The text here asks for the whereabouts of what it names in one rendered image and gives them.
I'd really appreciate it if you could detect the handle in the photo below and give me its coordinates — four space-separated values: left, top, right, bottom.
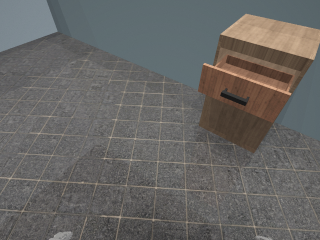
220 88 250 106

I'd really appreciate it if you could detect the cabinet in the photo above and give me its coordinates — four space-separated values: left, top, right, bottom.
199 14 320 153

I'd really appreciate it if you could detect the drawer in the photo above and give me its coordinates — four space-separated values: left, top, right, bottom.
198 54 295 123

